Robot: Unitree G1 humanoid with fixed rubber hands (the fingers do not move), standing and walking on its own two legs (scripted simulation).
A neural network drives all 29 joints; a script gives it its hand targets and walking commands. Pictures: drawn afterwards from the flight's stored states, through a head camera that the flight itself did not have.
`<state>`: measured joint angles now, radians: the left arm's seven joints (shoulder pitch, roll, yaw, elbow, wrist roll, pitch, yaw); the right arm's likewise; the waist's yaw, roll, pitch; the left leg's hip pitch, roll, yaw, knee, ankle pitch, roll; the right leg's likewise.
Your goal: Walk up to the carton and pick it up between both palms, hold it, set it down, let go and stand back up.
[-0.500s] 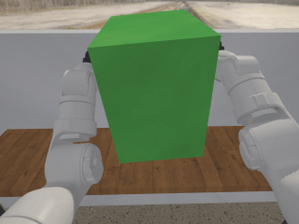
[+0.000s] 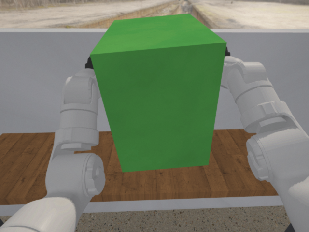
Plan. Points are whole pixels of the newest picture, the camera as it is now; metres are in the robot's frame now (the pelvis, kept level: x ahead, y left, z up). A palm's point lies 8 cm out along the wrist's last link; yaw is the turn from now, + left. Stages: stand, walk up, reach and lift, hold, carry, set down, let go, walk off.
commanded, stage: hold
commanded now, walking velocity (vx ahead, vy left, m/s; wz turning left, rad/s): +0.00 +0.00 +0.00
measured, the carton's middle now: (158, 87) +0.39 +0.00 +0.27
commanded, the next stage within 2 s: none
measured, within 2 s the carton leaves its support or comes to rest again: neither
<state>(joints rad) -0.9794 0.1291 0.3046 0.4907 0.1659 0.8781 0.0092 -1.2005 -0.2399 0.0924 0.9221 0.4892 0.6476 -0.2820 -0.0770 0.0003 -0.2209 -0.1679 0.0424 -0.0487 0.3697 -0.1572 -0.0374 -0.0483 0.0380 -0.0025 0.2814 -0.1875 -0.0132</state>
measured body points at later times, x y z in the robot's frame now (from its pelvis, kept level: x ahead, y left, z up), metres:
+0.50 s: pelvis +0.00 +0.00 +0.00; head -0.11 +0.02 +0.44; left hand +0.38 +0.16 +0.32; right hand +0.38 -0.15 +0.34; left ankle +0.03 +0.14 -0.75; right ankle -0.02 -0.11 -0.75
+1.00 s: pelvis +0.00 +0.00 +0.00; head -0.11 +0.02 +0.43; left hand +0.38 +0.16 +0.32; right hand +0.37 -0.15 +0.34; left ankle +0.03 +0.14 -0.75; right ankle -0.02 -0.11 -0.75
